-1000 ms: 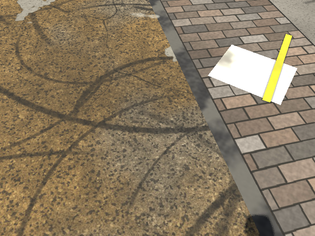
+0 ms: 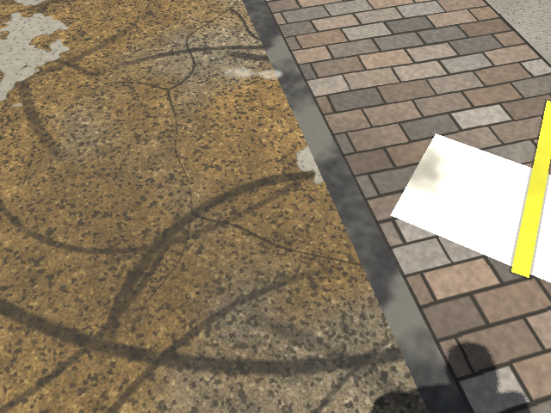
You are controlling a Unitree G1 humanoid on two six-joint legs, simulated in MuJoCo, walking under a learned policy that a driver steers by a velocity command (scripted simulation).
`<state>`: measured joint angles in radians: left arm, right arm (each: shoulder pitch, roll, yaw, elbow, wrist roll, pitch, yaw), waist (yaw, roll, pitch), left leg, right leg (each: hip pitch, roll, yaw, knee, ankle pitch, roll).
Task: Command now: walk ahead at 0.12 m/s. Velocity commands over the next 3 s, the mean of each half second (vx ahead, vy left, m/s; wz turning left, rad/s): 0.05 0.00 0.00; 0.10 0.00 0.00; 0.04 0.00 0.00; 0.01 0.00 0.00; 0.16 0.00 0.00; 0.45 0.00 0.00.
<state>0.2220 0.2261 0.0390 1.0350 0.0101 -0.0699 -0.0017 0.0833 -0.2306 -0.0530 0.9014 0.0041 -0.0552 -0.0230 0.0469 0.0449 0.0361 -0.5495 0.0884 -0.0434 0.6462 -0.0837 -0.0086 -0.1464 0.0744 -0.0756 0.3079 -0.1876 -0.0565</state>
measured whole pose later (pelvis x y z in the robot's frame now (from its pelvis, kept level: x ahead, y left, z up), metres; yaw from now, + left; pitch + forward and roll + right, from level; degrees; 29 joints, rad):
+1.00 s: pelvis +0.11 +0.06 -0.01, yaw -1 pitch +0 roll +0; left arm 0.31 0.22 0.05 1.10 -0.02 -0.04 0.05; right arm 0.17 -0.22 -0.06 1.06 0.00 -0.07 0.00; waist 0.01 -0.02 0.03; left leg -0.29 -0.02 0.07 0.58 -0.29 0.06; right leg -0.29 -0.02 0.03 1.03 -0.58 0.04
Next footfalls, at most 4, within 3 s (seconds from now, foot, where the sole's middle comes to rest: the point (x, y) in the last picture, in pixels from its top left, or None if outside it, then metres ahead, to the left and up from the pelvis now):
0.06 left None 0.16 0.14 -0.78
1.18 right None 0.17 -0.09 -0.78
2.50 right None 0.25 -0.12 -0.78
3.00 left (260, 347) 0.63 0.10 -0.78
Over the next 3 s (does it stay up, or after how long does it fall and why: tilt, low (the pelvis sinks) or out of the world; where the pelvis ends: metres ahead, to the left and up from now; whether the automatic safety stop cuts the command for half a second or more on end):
stays up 0.44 0.00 -0.03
